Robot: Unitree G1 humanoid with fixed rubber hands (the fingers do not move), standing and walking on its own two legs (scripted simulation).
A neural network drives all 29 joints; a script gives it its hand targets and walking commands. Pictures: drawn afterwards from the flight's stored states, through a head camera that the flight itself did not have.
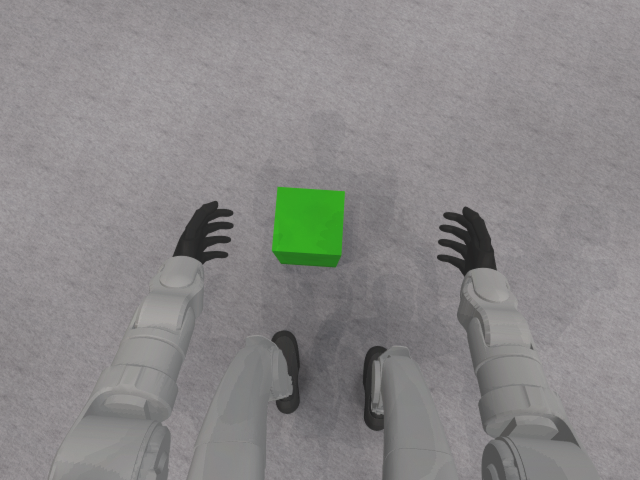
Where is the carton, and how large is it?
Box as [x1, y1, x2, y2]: [272, 187, 344, 266]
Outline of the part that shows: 278,187 272,251 281,263 335,266 341,253 344,191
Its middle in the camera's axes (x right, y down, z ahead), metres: -0.03 -0.01 +0.98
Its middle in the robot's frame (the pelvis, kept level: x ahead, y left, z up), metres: +0.48 +0.04 -0.57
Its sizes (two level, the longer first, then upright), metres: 0.152 0.146 0.237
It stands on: the floor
